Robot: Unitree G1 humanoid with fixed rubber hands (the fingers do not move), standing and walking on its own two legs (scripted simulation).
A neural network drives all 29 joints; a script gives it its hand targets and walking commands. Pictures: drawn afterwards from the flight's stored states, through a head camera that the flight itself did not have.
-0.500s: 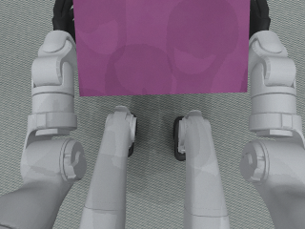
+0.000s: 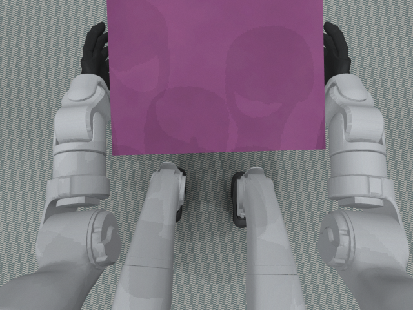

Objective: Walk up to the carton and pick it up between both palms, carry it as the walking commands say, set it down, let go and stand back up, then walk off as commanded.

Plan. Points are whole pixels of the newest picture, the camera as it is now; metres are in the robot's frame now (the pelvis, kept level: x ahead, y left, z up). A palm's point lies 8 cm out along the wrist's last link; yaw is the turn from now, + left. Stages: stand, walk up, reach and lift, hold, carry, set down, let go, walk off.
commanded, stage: reach and lift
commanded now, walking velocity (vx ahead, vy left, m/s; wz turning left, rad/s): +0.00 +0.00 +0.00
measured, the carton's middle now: (214, 73) +0.49 +0.01 -0.14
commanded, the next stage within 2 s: none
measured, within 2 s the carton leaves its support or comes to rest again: neither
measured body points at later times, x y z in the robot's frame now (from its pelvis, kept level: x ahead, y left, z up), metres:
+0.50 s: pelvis +0.02 +0.00 +0.07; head +0.27 +0.00 +0.43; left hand +0.45 +0.21 -0.01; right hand +0.47 -0.18 -0.01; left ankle +0.14 +0.13 -0.59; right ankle +0.14 -0.12 -0.59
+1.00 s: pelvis +0.09 +0.00 +0.13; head +0.17 +0.00 +0.57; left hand +0.44 +0.20 +0.10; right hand +0.45 -0.18 +0.10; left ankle +0.14 +0.13 -0.59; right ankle +0.14 -0.12 -0.59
